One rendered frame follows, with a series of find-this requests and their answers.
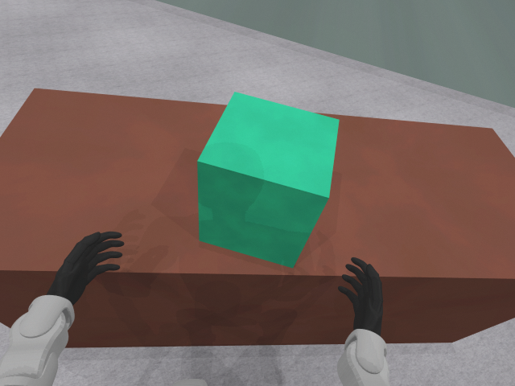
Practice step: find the right robot hand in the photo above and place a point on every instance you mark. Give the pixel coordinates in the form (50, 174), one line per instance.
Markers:
(368, 305)

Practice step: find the pedestal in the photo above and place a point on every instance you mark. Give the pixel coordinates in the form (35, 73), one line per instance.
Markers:
(430, 206)

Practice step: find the right robot forearm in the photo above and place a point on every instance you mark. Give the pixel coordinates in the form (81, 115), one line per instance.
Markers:
(363, 362)

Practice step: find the left robot forearm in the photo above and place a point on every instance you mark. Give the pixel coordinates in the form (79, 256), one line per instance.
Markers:
(36, 340)

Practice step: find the left robot hand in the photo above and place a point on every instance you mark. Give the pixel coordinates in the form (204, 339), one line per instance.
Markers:
(79, 267)

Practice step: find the carton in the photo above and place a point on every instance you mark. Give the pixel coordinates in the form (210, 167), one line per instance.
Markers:
(264, 178)

